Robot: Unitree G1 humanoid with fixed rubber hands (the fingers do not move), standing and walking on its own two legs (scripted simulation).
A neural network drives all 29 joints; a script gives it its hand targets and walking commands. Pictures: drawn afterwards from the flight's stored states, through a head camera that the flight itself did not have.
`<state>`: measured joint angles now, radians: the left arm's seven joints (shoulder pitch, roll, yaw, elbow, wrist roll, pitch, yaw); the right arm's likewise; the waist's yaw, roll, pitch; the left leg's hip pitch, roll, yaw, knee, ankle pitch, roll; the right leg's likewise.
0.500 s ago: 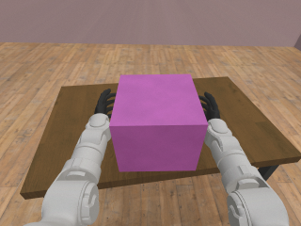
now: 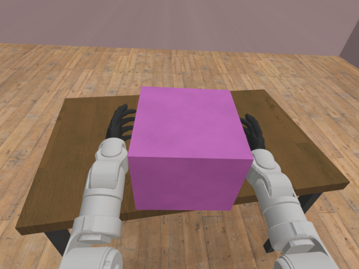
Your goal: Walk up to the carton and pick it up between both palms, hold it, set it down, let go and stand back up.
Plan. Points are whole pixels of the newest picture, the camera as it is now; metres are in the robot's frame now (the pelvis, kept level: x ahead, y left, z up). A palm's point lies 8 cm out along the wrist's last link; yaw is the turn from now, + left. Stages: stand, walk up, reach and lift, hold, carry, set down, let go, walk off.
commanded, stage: reach and lift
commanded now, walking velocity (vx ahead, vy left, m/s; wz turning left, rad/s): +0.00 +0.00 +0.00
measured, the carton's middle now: (184, 147) +0.38 -0.01 +0.12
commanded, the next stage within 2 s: hold in 0.64 s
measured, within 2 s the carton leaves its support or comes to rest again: neither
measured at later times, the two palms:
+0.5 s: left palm (113, 134) +0.38 +0.15 +0.16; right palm (252, 142) +0.36 -0.16 +0.15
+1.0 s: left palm (98, 129) +0.36 +0.17 +0.19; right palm (246, 133) +0.37 -0.14 +0.18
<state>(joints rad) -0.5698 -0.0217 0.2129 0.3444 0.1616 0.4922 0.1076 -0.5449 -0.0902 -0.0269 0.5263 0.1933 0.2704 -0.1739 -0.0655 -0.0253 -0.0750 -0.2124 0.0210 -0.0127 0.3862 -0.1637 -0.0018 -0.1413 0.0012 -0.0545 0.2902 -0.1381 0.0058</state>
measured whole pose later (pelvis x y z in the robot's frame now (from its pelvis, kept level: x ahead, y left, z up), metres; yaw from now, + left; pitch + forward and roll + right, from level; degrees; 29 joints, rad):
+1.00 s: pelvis +0.00 +0.00 +0.00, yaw +0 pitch -6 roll -1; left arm -0.59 -0.03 0.29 0.19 0.25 0.65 0.03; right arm -0.62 -0.08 0.00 0.52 0.22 0.36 -0.19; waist -0.04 -0.04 -0.04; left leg -0.09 0.01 -0.03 0.35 -0.17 0.00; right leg -0.03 0.00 -0.04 0.27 -0.15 0.00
